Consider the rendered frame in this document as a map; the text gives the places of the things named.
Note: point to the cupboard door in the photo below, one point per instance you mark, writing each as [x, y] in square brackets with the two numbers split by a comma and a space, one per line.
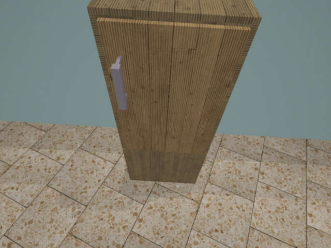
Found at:
[176, 77]

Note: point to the handle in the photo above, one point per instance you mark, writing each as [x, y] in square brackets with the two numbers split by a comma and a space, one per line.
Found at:
[117, 76]

